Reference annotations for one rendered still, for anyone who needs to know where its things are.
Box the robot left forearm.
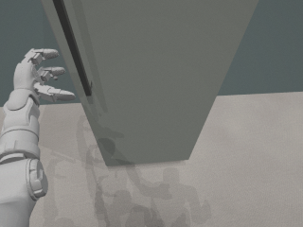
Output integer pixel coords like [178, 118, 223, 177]
[0, 89, 41, 165]

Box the robot left hand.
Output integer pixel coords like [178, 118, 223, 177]
[13, 48, 76, 103]

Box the handle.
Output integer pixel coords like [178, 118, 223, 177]
[52, 0, 92, 96]

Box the left robot upper arm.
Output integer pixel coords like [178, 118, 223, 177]
[0, 158, 48, 227]

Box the fridge door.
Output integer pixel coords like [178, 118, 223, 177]
[42, 0, 259, 166]

